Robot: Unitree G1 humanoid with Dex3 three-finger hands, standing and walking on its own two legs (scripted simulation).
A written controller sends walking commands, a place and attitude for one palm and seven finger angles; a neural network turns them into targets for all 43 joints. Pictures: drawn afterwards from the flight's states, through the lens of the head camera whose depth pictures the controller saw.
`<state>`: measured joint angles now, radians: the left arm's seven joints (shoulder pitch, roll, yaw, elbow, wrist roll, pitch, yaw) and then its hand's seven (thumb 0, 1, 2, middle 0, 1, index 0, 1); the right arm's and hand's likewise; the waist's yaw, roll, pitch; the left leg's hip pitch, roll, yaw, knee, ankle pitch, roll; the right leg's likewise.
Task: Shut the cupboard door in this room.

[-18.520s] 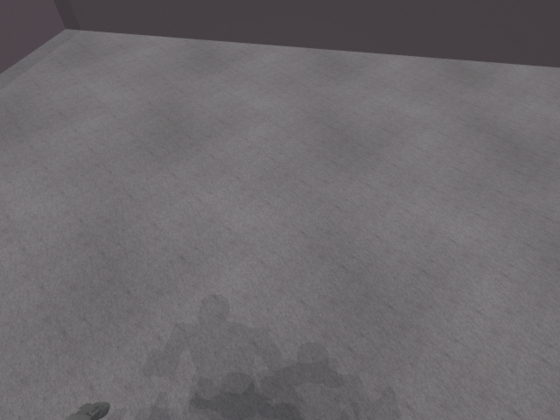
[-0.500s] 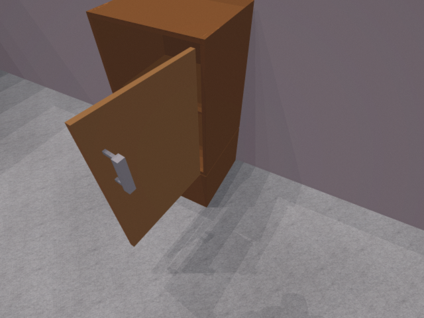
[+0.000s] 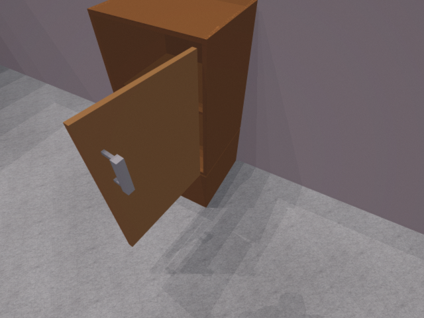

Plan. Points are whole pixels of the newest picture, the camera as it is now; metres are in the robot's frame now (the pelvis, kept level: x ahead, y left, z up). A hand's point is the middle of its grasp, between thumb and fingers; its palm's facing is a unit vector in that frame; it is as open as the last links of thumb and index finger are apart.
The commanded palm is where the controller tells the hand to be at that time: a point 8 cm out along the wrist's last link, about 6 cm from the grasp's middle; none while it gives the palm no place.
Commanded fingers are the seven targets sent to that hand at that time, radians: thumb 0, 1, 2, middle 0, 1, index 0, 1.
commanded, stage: look again from close up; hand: left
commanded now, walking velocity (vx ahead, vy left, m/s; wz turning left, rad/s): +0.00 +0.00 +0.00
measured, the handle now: (117, 172) +0.44 +0.27 -0.04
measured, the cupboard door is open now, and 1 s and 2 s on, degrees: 83 83 83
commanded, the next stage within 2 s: shuffle to correct the standing spot in 0.22 s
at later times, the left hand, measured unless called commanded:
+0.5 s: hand out of the picture -0.03 +0.17 -0.19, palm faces +0.10 -0.98 -0.17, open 7.4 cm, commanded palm none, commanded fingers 0.00 0.90 0.90 -0.20 -0.30 -0.20 -0.30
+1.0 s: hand (143, 293) +0.20 +0.17 -0.17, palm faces +0.27 -0.94 -0.22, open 7.4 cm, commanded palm none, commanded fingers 0.00 0.90 0.90 -0.20 -0.30 -0.20 -0.30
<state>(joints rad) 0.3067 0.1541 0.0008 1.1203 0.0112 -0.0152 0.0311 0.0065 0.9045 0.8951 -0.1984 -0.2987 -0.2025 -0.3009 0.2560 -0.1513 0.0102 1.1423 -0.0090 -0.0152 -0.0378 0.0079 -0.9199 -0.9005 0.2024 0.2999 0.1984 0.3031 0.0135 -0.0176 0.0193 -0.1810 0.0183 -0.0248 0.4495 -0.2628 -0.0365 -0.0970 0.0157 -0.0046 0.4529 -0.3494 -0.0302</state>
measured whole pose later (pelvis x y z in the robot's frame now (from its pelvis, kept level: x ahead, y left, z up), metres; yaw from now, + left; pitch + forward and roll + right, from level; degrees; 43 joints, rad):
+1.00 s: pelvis +0.16 -0.04 -0.02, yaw +18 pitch +1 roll +1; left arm 0.16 0.21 0.06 0.92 0.03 -0.03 -0.03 0.01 0.91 0.90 -0.20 -0.30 -0.20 -0.30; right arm 0.37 -0.17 -0.07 1.06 -0.03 -0.01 0.00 0.01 -0.90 -0.90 0.21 0.30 0.20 0.30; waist -0.04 0.00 0.05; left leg -0.15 0.08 -0.09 0.59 -0.45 -0.06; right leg -0.48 -0.09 -0.06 0.62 -0.20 0.04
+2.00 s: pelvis +0.41 -0.19 -0.01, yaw +49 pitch +0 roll +1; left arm 0.12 0.19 0.02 0.85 0.03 0.03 0.03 0.01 0.90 0.89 -0.20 -0.30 -0.20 -0.30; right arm 0.18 -0.26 -0.09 0.96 -0.01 0.07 -0.01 0.01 -0.91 -0.90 0.20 0.30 0.20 0.30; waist -0.04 0.00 0.12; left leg -0.51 0.01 0.04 1.25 -0.51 -0.05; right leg -0.33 -0.08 -0.19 0.57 -0.24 -0.04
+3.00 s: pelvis +0.44 -0.31 +0.00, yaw +57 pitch -2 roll +0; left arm 0.28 0.14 0.00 1.15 0.00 -0.01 0.03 0.02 0.93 0.89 -0.20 -0.30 -0.20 -0.30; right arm 0.32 -0.09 0.00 1.19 -0.01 0.00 -0.04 0.01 -0.91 -0.90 0.20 0.30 0.20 0.30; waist -0.01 -0.01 0.03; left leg -0.16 0.06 0.03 0.41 -0.22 -0.05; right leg -0.10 0.01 -0.09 0.41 -0.29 -0.04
